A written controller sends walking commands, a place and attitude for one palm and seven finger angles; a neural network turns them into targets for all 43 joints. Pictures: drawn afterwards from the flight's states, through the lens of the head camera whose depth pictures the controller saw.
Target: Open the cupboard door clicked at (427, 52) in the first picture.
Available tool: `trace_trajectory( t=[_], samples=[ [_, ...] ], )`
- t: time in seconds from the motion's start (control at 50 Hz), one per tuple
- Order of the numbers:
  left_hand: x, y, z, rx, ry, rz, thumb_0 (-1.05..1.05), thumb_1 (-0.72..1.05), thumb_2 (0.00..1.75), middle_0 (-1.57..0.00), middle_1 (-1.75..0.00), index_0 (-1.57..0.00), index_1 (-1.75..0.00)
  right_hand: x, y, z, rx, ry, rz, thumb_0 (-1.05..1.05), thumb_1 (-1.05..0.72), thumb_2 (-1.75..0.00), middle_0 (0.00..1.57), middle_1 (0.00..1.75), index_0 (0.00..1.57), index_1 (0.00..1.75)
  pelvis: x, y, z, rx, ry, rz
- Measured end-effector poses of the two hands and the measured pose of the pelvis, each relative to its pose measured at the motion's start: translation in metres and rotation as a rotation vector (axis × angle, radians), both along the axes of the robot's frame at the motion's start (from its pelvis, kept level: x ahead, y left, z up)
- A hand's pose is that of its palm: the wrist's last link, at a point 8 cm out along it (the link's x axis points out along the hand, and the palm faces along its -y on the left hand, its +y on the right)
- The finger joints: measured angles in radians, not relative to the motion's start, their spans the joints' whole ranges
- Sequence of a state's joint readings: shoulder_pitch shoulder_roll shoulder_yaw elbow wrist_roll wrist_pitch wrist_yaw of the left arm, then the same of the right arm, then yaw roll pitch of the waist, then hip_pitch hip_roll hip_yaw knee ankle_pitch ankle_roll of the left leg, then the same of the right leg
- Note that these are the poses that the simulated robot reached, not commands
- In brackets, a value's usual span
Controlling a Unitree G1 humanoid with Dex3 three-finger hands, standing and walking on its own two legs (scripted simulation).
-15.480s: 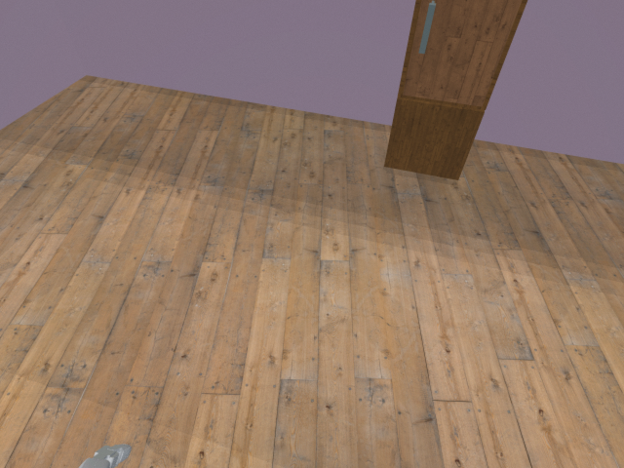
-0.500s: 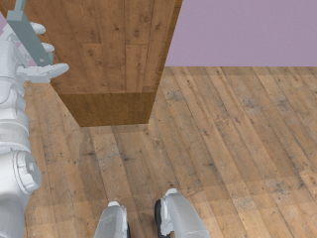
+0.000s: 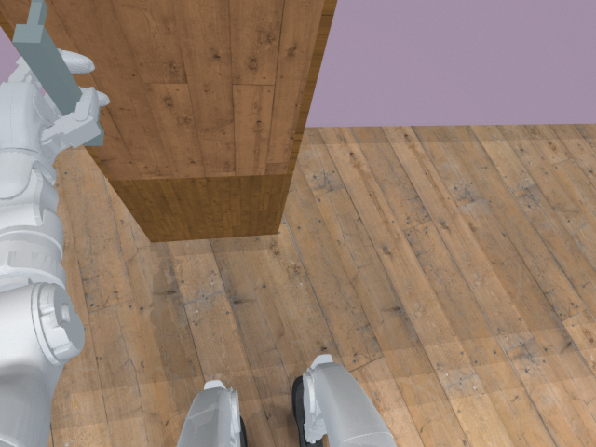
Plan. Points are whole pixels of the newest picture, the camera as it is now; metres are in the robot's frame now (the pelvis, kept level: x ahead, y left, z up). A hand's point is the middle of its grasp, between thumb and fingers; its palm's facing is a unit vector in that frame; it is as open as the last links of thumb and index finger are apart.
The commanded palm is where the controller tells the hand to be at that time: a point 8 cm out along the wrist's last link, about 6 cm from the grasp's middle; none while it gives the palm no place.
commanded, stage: pull the door open along its arc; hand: left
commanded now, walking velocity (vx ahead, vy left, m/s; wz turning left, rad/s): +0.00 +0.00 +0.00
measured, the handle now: (69, 81) +0.57 +0.23 +0.05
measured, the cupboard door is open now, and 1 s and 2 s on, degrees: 0 46 52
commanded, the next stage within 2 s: open thumb and fingers to let go in 1.04 s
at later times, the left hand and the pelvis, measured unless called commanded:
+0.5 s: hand (104, 184) +0.43 +0.18 +0.05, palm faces +0.00 -1.00 +0.01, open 6.1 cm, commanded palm +0.37 +0.23 +0.05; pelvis +0.03 +0.00 +0.03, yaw -1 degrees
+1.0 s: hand (217, 270) +0.32 +0.06 +0.06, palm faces +0.39 -0.92 +0.01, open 6.4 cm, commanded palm +0.25 +0.09 +0.05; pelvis +0.04 -0.03 +0.03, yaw +3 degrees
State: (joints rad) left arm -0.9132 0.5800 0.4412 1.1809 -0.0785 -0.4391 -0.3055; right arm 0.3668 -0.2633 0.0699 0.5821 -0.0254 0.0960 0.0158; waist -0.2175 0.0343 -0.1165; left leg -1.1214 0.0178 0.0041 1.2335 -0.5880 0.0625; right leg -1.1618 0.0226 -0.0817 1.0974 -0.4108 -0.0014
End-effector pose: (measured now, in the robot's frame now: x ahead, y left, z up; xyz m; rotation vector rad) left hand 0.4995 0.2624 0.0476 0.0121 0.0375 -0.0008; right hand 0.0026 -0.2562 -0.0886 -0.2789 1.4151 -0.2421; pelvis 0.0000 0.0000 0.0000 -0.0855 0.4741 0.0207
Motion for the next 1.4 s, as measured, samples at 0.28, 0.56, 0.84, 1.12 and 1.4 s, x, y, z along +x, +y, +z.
trace_trajectory(
  t=[0.28,0.56,0.84,1.12,1.4],
  samples=[
    [-0.023,-0.005,0.000,-0.001,-0.001,0.007,0.00,0.71,0.76,-0.33,-1.35,-0.34,-1.35,0.013,-0.003,0.007,0.031,-0.031,-0.028,0.00,-0.91,-0.90,0.20,0.29,0.20,0.30,0.010,-0.003,0.011,0.016,-0.017,-0.023],
    [-0.112,-0.041,-0.001,-0.071,-0.015,0.106,0.02,0.67,0.72,-0.28,-1.33,-0.34,-1.31,0.121,0.004,0.025,0.094,-0.313,0.075,0.00,-0.91,-0.90,0.20,0.29,0.20,0.30,0.035,-0.001,0.029,0.030,-0.064,-0.024],
    [-0.186,-0.117,0.004,-0.065,-0.006,0.460,0.03,0.68,0.75,-0.26,-1.30,-0.32,-1.30,0.202,0.038,0.016,0.217,-0.471,0.270,0.00,-0.91,-0.90,0.20,0.29,0.20,0.30,0.036,-0.016,0.024,0.055,-0.107,0.010],
    [-0.233,-0.179,0.011,0.009,0.042,0.346,0.04,0.67,0.71,-0.24,-1.29,-0.32,-1.33,0.204,0.018,0.025,0.198,-0.563,0.283,0.01,-0.91,-0.90,0.20,0.29,0.20,0.30,0.033,-0.040,0.026,0.076,-0.156,0.033],
    [-0.234,-0.182,0.005,0.021,0.019,0.450,0.01,0.45,0.70,-0.33,-1.28,-0.35,-1.31,0.193,-0.003,0.010,0.193,-0.570,0.309,0.01,-0.91,-0.90,0.20,0.29,0.20,0.30,0.011,-0.062,0.019,0.103,-0.167,0.053]
  ],
)
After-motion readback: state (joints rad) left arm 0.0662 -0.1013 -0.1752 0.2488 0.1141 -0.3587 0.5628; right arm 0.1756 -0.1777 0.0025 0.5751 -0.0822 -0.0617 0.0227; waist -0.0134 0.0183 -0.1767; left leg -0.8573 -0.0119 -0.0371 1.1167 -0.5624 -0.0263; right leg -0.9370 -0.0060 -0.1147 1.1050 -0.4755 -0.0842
